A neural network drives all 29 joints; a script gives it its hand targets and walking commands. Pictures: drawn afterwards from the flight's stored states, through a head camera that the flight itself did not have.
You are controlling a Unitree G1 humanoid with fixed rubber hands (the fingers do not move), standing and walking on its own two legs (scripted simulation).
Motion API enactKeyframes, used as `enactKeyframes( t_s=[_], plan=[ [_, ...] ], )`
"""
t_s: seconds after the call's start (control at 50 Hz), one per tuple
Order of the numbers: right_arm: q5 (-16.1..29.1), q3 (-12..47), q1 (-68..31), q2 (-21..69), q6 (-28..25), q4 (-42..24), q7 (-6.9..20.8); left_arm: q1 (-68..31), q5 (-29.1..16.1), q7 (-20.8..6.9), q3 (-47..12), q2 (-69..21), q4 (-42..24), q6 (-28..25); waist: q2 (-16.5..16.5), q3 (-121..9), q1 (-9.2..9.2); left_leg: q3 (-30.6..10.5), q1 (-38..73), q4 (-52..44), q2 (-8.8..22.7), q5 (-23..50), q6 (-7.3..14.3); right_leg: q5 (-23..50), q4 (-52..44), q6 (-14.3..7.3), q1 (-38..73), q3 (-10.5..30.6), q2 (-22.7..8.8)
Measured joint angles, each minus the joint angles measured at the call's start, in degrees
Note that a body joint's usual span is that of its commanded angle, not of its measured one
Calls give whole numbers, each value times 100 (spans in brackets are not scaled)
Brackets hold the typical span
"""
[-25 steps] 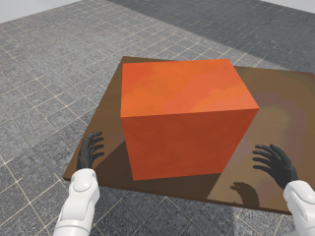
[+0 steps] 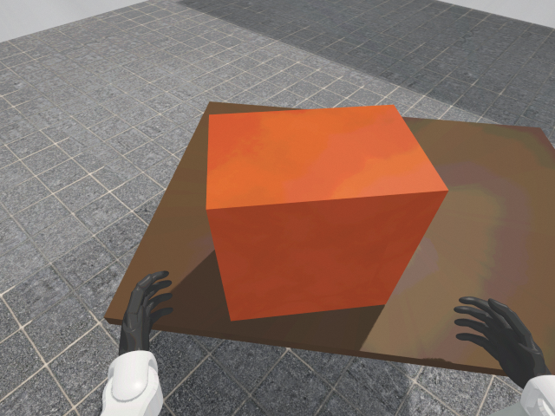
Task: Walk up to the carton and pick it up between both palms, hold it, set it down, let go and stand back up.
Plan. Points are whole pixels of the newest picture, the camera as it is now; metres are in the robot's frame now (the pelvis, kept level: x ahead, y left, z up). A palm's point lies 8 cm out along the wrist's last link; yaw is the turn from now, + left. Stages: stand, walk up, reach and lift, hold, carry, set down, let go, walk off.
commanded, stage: set down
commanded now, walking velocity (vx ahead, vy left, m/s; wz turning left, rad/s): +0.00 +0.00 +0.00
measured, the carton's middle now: (306, 219) +0.43 +0.01 +0.05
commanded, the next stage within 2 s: let go in 1.98 s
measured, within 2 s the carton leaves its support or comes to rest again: neither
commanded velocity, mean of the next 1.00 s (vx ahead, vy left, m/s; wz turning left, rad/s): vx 0.00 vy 0.00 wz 0.00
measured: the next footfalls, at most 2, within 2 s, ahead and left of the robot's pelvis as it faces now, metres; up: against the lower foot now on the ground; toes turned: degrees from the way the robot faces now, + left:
none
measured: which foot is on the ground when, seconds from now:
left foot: down 0.00-1.00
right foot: down 0.00-1.00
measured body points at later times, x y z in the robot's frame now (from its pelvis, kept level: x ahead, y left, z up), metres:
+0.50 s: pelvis +0.00 +0.00 +0.00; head +0.03 +0.01 +0.45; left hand +0.21 +0.21 +0.00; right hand +0.23 -0.29 +0.00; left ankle +0.00 +0.14 -0.74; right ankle +0.04 -0.08 -0.74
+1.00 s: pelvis +0.02 +0.00 +0.00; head +0.06 +0.02 +0.45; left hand +0.20 +0.22 -0.03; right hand +0.22 -0.28 -0.02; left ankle +0.00 +0.14 -0.74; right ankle +0.04 -0.08 -0.74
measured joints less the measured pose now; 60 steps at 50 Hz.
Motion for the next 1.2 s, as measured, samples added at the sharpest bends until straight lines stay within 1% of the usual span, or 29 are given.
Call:
enactKeyframes(
  t_s=[0.22,0.4,0.52,0.64,0.76,0.88,1.0,1.1,1.2],
  plan=[
    [1,0,722,0,-27,-294,47,690,0,8,-70,0,-260,-37,-3,-2,-117,0,3,-6,0,0,0,-3,0,0,0,0,0],
    [0,0,880,0,-20,-505,92,746,-1,45,-186,0,-321,-142,-29,-3,-179,0,2,0,0,-5,5,-9,1,0,2,0,0],
    [0,0,881,0,100,-506,92,747,-1,36,-142,8,-141,-133,-106,26,-179,0,2,0,0,-38,13,-41,1,0,2,0,0],
    [1,-1,885,0,97,-507,92,747,-1,-19,-67,91,-52,-130,-167,99,-179,0,2,0,-1,-85,14,-88,1,0,3,0,0],
    [1,76,982,1,-61,-509,93,806,-1,-160,-28,155,-22,-184,-173,103,-179,0,4,0,-2,-139,14,-141,1,0,6,0,-2],
    [1,254,1133,37,-260,-488,36,952,-1,-327,-27,159,133,-322,-173,150,-179,0,63,-7,-2,-159,14,-165,2,0,63,0,-2],
    [2,281,1202,202,-336,-386,-49,1035,-1,-374,-26,188,386,-396,-173,166,-180,0,148,-7,-2,-159,14,-164,2,0,147,0,-2],
    [1,281,1211,333,-294,-373,-90,1036,-1,-374,-28,240,486,-417,-172,167,-179,0,194,5,-3,-159,21,-156,2,1,199,0,-3],
    [-39,283,1210,489,-82,-309,-179,1037,-1,-396,-32,302,785,-367,-172,186,-180,0,202,5,-10,-159,35,-160,1,9,208,0,-9]
  ],
)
